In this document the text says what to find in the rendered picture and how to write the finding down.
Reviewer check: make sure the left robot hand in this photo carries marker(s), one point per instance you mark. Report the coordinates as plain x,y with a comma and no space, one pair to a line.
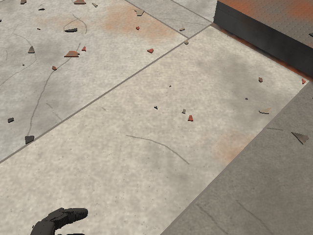
57,219

